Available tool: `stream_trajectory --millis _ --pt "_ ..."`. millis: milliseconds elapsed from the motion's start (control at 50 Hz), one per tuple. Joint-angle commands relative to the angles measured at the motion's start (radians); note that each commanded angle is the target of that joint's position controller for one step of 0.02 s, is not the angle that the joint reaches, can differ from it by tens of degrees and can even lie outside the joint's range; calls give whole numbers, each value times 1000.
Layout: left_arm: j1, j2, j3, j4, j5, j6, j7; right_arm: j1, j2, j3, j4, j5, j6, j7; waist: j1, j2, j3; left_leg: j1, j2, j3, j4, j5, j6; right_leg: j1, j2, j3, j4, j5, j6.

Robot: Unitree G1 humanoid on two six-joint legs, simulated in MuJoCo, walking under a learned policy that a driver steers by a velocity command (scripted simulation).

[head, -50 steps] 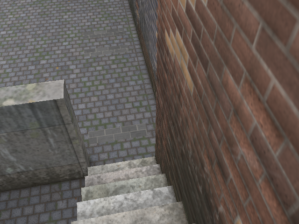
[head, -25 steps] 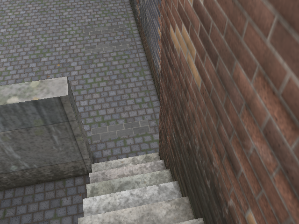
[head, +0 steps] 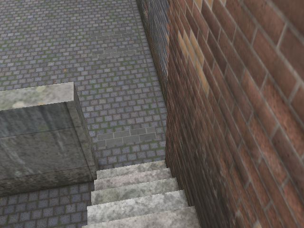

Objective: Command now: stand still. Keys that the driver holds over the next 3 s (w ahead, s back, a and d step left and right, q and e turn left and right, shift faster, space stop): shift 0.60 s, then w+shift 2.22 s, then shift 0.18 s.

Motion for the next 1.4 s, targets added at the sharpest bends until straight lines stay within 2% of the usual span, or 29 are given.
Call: stream_trajectory --millis 20,600,640,660,740,800,820,840,880,940,1000,1020,1040,1060,1080,1100,1120,1160,1180,1200,1220,1260,1280,1300,1320,1340,1360,1380,1400 --pt "28 87 20 -52 -1 -6 0 20 -107 -26 -33 1 -10 -3 -6 -31 -31 133 83 -142 -132 245 -72 -123 27 -60 -89 93 -25" --pt "73 68 35 16 -8 24 -5 72 -74 -18 105 7 -2 -11 7 -25 -15 116 74 -128 -171 216 -61 -54 47 -71 -105 118 -30" --pt "114 196 90 22 36 25 24 89 -201 -71 104 -10 -2 -40 9 -22 38 30 82 -166 -191 -422 11 -92 32 -33 -136 -288 -120" --pt "109 202 97 15 60 13 39 86 -213 -79 94 -13 -6 -56 9 -18 85 -51 111 -224 -178 -568 54 -137 5 10 -141 -413 -170" --pt "-40 29 35 -50 76 -50 66 79 -104 -45 -34 -15 -41 -91 -26 40 -43 2 145 -280 -51 -293 136 -199 39 17 59 -147 -230" --pt "-57 22 33 -101 76 -74 53 136 -166 -52 -53 -15 -57 -93 -49 71 7 -14 202 -484 -100 -346 236 -331 136 -34 274 -103 -196" --pt "-68 9 27 -117 74 -82 46 182 -188 -56 -43 -14 -63 -91 -67 72 22 33 228 -560 -105 -341 267 -414 159 -34 327 -78 -176" --pt "-106 144 107 -42 -116 -47 93 325 -176 -84 41 -65 44 -51 -65 -5 50 184 308 -600 -155 8 172 -495 92 -54 320 -173 -138" --pt "-65 144 107 -34 -83 -11 122 308 -180 -95 19 -79 106 -36 -41 94 63 196 317 -649 -83 191 166 -503 64 18 372 -85 -131" --pt "8 116 110 15 -66 5 143 216 -140 -80 19 -82 102 -47 22 74 97 13 249 -441 48 154 106 -377 64 -34 370 -65 -123" --pt "233 115 117 130 -45 -20 149 137 -111 -76 1 -83 88 -67 144 -98 12 -219 123 -232 400 216 32 -33 17 86 154 -108 -194" --pt "435 162 135 204 -38 -38 150 17 -99 -82 -38 -90 83 -74 240 -149 -57 -451 27 -103 642 315 -27 252 -47 243 66 -138 -267" --pt "579 235 149 276 -33 -48 142 -85 -83 -82 -66 -94 80 -71 299 -270 -42 -743 -14 -128 754 -68 -27 413 -140 457 -46 -117 -315" --pt "558 248 157 298 -45 -56 141 -151 -63 -82 -82 -113 77 -66 282 -212 56 -882 -35 -225 697 -282 -12 370 -200 617 -104 -164 -358" --pt "460 197 141 309 -65 -41 143 -112 -61 -79 -73 -81 54 -63 234 -327 98 -876 -2 -233 659 -371 -38 287 -122 476 11 -24 -388" --pt "385 223 145 242 -33 -38 191 -103 -52 -88 -41 -115 87 -52 158 49 145 -824 -5 -265 689 -234 -27 236 -285 584 -37 172 -345" --pt "286 198 135 231 -25 -45 210 -125 -45 -86 -53 -102 97 -61 107 126 154 -646 26 -297 454 145 -32 20 -192 436 77 119 -268" --pt "62 96 102 204 -79 -45 266 -65 53 -49 -52 -90 113 -42 -49 116 68 -176 -19 -181 197 748 -55 -360 -9 118 221 -163 -174" --pt "-45 104 95 198 -125 -55 279 25 116 -23 -33 -63 123 -22 -126 37 -6 150 -3 -154 192 1025 -67 -540 -1 65 219 -265 -166" --pt "-117 98 88 188 -131 -61 258 34 117 -13 -42 -12 134 -10 -136 -79 5 243 37 -153 138 1005 -90 -609 -12 58 234 -342 -198" --pt "-95 99 92 190 -125 -64 232 44 90 -19 -37 -16 141 -5 -111 -85 -25 314 24 -113 132 1021 -93 -581 -25 24 291 -316 -204" --pt "36 107 105 237 -96 -49 206 87 38 -40 28 -82 154 -26 -32 -128 -48 271 27 -118 154 851 -49 -391 -66 90 498 -174 -222" --pt "139 101 109 255 -59 -30 188 65 20 -42 12 -80 149 -34 8 -69 16 171 16 -77 -100 564 -34 -264 -26 16 597 -59 -238" --pt "166 145 132 278 -29 -7 172 159 15 -53 50 -76 129 -25 5 -90 33 295 13 -39 -222 531 -14 -300 -11 -25 778 122 -250" --pt "178 178 153 281 -13 0 158 280 -40 -78 81 -59 113 -26 -48 4 17 452 58 -112 -355 705 47 -396 65 -100 1092 242 -238" --pt "167 115 151 242 -17 -2 153 347 -117 -95 106 -60 93 -15 -36 188 26 616 208 -305 -217 1224 126 -737 186 -108 1440 -403 -220" --pt "209 79 131 207 -22 -1 159 369 -156 -98 115 -56 70 -21 23 170 -57 763 298 -331 65 1358 77 -934 113 -16 1474 -397 -242" --pt "219 52 121 223 -35 -19 176 368 -133 -105 121 -69 51 -21 -10 132 -101 728 380 -345 77 1120 93 -999 112 90 1413 -291 -250" --pt "229 59 125 251 -41 -25 180 328 -57 -82 125 -56 47 -16 36 55 -66 558 314 -286 35 836 43 -938 77 93 1165 -67 -234"
Next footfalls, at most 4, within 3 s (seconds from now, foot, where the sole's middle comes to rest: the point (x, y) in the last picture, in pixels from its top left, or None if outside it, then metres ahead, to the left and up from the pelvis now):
1.32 left None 0.23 0.07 -0.97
1.70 right None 0.49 -0.11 -1.18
2.08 left None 0.67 0.19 -1.40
2.46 right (153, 207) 0.94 0.02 -1.61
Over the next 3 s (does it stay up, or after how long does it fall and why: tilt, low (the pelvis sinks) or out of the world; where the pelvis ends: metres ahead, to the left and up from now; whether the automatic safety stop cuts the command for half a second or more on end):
stays up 1.19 0.16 -1.13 its command is cut before an obstacle after 1.1 s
